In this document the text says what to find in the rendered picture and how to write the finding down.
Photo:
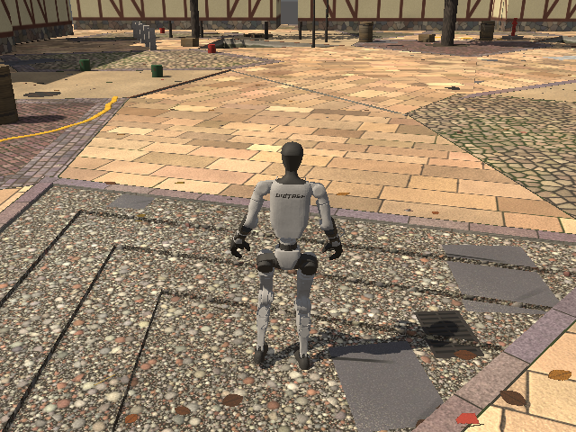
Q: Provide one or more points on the humanoid robot head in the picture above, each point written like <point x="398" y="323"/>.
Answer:
<point x="292" y="153"/>

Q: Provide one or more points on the left robot thigh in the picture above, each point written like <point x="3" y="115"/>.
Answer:
<point x="265" y="262"/>

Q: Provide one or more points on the robot right hand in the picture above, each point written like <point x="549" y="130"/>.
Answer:
<point x="338" y="249"/>

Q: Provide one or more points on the left robot upper arm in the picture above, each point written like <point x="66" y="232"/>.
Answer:
<point x="262" y="188"/>

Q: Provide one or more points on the robot left forearm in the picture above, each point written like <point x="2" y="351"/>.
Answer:
<point x="242" y="232"/>

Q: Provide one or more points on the robot right forearm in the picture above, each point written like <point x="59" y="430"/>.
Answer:
<point x="332" y="235"/>

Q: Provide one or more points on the robot left hand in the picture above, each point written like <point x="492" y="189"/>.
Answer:
<point x="233" y="248"/>

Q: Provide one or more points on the right robot upper arm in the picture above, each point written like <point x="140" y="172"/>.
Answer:
<point x="318" y="191"/>

